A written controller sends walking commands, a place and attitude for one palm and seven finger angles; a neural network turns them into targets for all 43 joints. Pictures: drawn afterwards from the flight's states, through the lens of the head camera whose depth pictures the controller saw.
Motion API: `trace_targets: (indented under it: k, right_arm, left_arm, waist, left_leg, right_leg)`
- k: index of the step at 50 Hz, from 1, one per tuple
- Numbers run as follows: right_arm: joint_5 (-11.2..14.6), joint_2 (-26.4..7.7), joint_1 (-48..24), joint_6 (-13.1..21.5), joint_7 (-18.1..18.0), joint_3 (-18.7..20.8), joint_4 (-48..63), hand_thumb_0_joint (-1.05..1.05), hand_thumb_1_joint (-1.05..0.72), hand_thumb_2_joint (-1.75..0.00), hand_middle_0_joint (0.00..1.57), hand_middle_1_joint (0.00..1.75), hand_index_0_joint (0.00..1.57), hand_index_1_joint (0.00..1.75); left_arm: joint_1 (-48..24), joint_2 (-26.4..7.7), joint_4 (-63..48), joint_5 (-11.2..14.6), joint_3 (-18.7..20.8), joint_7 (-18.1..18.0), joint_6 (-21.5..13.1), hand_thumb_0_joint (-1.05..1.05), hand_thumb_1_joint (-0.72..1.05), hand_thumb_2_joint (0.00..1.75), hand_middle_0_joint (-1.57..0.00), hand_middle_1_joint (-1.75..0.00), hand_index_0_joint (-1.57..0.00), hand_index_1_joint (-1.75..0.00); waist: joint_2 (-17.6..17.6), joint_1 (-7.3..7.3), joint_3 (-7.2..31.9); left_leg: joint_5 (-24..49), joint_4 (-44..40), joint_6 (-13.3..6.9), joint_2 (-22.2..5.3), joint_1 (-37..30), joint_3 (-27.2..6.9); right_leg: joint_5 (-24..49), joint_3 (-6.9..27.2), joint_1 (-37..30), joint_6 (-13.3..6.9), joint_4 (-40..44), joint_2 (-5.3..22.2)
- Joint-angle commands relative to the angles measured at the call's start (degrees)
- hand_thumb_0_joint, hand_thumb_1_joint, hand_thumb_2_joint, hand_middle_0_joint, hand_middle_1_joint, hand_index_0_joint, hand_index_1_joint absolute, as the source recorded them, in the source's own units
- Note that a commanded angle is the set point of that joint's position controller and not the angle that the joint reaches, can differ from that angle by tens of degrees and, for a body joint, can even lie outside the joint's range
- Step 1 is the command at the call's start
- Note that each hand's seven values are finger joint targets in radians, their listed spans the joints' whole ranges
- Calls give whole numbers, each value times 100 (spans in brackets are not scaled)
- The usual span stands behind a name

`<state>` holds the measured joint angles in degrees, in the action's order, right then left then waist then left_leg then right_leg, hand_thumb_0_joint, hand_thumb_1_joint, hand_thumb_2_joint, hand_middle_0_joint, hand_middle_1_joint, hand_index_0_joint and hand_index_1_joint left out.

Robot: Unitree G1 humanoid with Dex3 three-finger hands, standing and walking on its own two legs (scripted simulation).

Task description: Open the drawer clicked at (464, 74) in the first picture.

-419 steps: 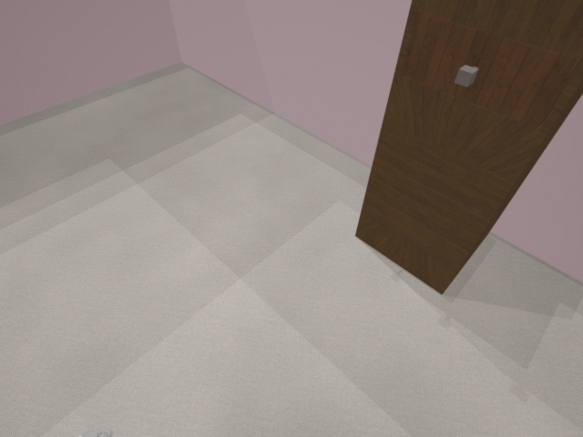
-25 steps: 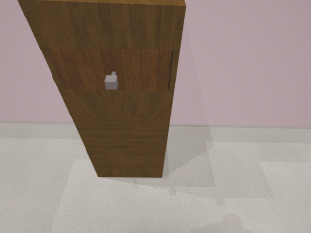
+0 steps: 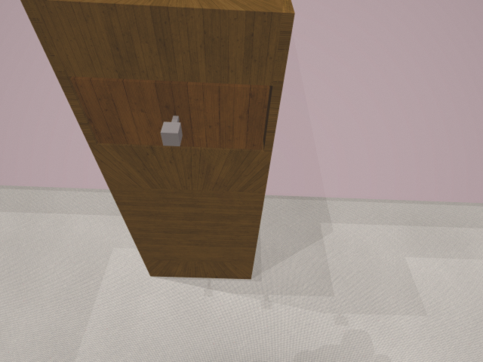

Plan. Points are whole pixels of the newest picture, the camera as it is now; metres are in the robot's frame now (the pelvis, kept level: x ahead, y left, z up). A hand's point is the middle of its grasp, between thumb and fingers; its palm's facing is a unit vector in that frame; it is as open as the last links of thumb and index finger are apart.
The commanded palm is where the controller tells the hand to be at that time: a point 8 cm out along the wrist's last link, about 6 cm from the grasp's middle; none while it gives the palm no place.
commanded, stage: look again from close up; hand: left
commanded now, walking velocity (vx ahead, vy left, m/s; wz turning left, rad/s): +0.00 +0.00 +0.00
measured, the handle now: (173, 128) +0.53 +0.18 +0.08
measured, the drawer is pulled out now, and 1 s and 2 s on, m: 0.00 0.00 0.00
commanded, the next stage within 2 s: raise the hand with hooked fingers in 0.06 s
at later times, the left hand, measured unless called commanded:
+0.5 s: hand (130, 330) +0.17 +0.19 -0.03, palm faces -0.02 -0.19 -0.98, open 8.2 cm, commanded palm +0.14 +0.21 +0.00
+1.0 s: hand (113, 278) +0.22 +0.21 +0.05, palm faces +0.04 -0.10 -0.99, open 11.1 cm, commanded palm +0.20 +0.21 +0.11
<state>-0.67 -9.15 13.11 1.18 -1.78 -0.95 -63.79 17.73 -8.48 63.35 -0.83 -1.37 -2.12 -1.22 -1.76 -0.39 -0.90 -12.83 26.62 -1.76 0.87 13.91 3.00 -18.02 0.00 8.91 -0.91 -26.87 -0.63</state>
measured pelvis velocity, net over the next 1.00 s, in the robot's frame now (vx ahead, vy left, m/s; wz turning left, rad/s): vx -0.01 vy -0.03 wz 0.00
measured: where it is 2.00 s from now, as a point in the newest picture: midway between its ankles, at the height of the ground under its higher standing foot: outside the picture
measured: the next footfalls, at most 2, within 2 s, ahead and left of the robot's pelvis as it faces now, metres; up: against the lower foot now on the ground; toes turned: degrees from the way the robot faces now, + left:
none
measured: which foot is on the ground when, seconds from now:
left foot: down 0.00-1.00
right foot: down 0.00-1.00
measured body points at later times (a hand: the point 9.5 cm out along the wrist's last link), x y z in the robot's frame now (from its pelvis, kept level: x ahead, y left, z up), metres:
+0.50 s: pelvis -0.02 -0.02 -0.03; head +0.00 -0.05 +0.42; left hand +0.17 +0.20 +0.02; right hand +0.21 -0.26 -0.11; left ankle +0.02 +0.10 -0.74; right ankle -0.04 -0.11 -0.74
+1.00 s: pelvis -0.01 -0.03 -0.01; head +0.00 -0.07 +0.44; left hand +0.21 +0.21 +0.10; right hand +0.19 -0.24 -0.12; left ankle +0.01 +0.10 -0.74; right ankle -0.04 -0.11 -0.74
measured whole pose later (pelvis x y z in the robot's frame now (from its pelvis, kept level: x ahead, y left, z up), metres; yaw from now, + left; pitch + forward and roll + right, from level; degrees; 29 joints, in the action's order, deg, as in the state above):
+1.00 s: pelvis -0.01 -0.03 -0.01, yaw +0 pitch +3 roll +2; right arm -1.9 -12.9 7.4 -6.6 -1.1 -1.8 -34.8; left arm 16.3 -25.6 -7.4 -52.6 -0.9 -10.5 1.9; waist 3.5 -3.7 3.2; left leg -15.0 33.5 0.4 -0.7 21.1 2.4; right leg -22.0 -1.7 17.4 -3.6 -36.7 -1.7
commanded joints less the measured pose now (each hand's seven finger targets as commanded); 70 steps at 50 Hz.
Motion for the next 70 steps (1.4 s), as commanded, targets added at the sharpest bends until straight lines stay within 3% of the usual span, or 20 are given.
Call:
trace_targets:
  k: [1,7,8,9,10,11,12,13,14,16,18,21,25,29,32,35,38,44,55,70]
  right_arm:
    - [19,-622,309,117,-13,120,169,0,-90,-90,20,30,20,30]
    - [15,-687,243,102,-20,118,150,0,-90,-90,20,30,20,30]
    - [63,-717,-186,112,20,142,571,0,-90,-90,20,30,20,30]
    - [365,-1566,150,912,-171,236,2529,0,-90,-90,20,30,20,30]
    - [206,-1188,-123,1482,-421,164,2308,0,-90,-90,20,30,20,30]
    - [327,-898,-281,1654,-420,246,2308,0,-90,-90,20,30,20,30]
    - [309,-775,-289,1673,-365,213,2314,0,-90,-90,20,30,20,30]
    - [155,-1078,-560,1581,-273,314,2640,0,-90,-90,20,30,20,30]
    - [15,-1189,-639,1407,-225,392,2803,0,-90,-90,20,30,20,30]
    - [-99,-1162,-974,1009,-19,474,3375,0,-90,-90,20,30,20,30]
    - [-233,-1162,-1272,430,212,516,3622,0,-90,-90,20,30,20,30]
    - [-181,-1080,-1598,6,447,485,3993,0,-90,-90,20,30,20,30]
    - [-306,-993,-1564,-252,452,444,4297,0,-90,-90,20,30,20,30]
    - [-377,-956,-1560,-320,209,466,4237,0,-90,-90,20,30,20,30]
    - [-366,-958,-1612,-269,103,420,4089,0,-90,-90,20,30,20,30]
    - [-303,-933,-1684,-304,64,336,3995,0,-90,-90,20,30,20,30]
    - [-184,-908,-1755,-412,33,236,3981,0,-90,-90,20,30,20,30]
    - [-131,-906,-1742,-473,31,121,3965,0,-90,-90,20,30,20,30]
    - [-9,-1038,-1604,-315,17,315,3775,0,-90,-90,20,30,20,30]
    - [166,-1094,-1832,-638,117,147,3749,0,-90,-90,20,30,20,30]
  left_arm:
    - [379,-672,-131,-7,144,-21,-44,0,90,90,-20,-30,-20,-30]
    - [242,-726,-171,-1,159,-19,-38,0,90,90,-20,-30,-20,-30]
    - [711,-688,-75,-76,171,-254,-154,0,90,90,-20,-30,-20,-30]
    - [-3774,-2743,-8913,-901,297,-399,-1042,0,88,89,-20,-32,-20,-32]
    - [-1124,-2372,-7652,-1088,512,-861,-695,0,85,88,-20,-33,-20,-33]
    - [559,-1190,-7019,-1064,-127,-1137,207,0,83,87,-21,-34,-21,-34]
    - [728,-458,-6706,-1404,-620,-1152,428,0,81,86,-21,-36,-21,-36]
    - [28,-1087,-7117,-1975,-327,-1367,398,0,78,85,-21,-37,-21,-37]
    - [489,-1309,-6836,-2680,-152,-1549,399,0,76,84,-21,-39,-21,-39]
    - [2100,-1085,-6312,-3805,-212,-1802,501,0,71,82,-21,-42,-21,-42]
    - [2645,-777,-6045,-4840,-497,-1965,494,0,67,80,-22,-45,-22,-45]
    - [2550,-1282,-6458,-5649,-46,-2165,151,0,60,77,-22,-50,-22,-50]
    - [1074,-2053,-7547,-6246,582,-2605,-51,0,50,73,-23,-55,-23,-55]
    - [-686,-2453,-8383,-5971,860,-2824,-213,0,41,69,-24,-62,-24,-62]
    - [-1279,-2329,-8263,-5757,535,-2655,-240,0,34,66,-24,-66,-24,-66]
    - [-1184,-2275,-7957,-5622,296,-2265,7,0,27,63,-25,-70,-25,-70]
    - [-821,-2319,-7705,-5453,257,-1727,423,0,20,60,-25,-75,-25,-75]
    - [-496,-2795,-7896,-5287,820,-1068,489,0,6,54,-26,-84,-26,-84]
    - [-1837,-2989,-8373,-5063,895,-1001,222,0,-20,43,-28,-100,-28,-100]
    - [-3797,-3461,-8278,-4868,760,156,949,0,-50,30,-30,-120,-30,-120]
  waist:
    - [214,-1,-47]
    - [142,2,-120]
    - [141,-158,-376]
    - [1805,386,2550]
    - [2645,-84,2592]
    - [2123,27,1803]
    - [1268,128,1000]
    - [646,220,313]
    - [181,152,523]
    - [-323,-366,811]
    - [-1107,-536,569]
    - [-1054,-827,838]
    - [-162,-699,1614]
    - [421,-281,1907]
    - [453,-16,1543]
    - [554,-133,1559]
    - [120,-314,1384]
    - [11,-596,1259]
    - [259,-481,1429]
    - [585,-478,1451]
  left_leg:
    - [1123,-413,-150,-699,-397,-656]
    - [1221,-414,-118,-696,-398,-643]
    - [1591,848,74,-673,-83,-407]
    - [2436,-78,-123,-101,-1784,-295]
    - [3467,-70,-16,-428,-2598,-501]
    - [2955,-314,194,-416,-1677,-574]
    - [2611,-166,77,-457,-1044,-552]
    - [1726,132,47,-355,-288,-626]
    - [1171,404,2,-227,78,-513]
    - [1289,715,23,-109,568,-407]
    - [819,926,94,-62,1321,-215]
    - [490,1212,99,78,1699,-137]
    - [359,1595,7,246,1359,-120]
    - [168,2046,-88,298,799,-284]
    - [2,2064,-135,273,720,-342]
    - [204,1684,-138,243,645,-301]
    - [407,1256,-97,231,744,-259]
    - [736,632,-63,203,570,-185]
    - [1079,329,-102,205,-244,-164]
    - [1767,-293,31,37,-956,-392]
  right_leg:
    - [1153,492,294,-123,465,576]
    - [1342,489,257,-122,479,597]
    - [3425,885,445,109,700,920]
    - [3078,685,273,-241,-134,255]
    - [1283,37,837,-276,-768,107]
    - [116,-359,1339,-118,-1139,6]
    - [114,-366,1556,-83,-960,23]
    - [192,-315,1865,-120,-609,-5]
    - [386,-295,1968,-171,-442,-48]
    - [646,-76,1734,-267,-618,-130]
    - [637,92,2074,-298,-933,-177]
    - [961,567,1845,-349,-1100,-78]
    - [785,919,2078,-309,-1236,-28]
    - [442,1280,2390,-246,-973,97]
    - [304,1166,2474,-178,-758,91]
    - [862,895,1968,-117,-694,88]
    - [1473,896,1256,-25,-485,129]
    - [2296,671,348,71,-335,196]
    - [1865,277,391,26,-12,159]
    - [1563,-104,42,-76,258,-16]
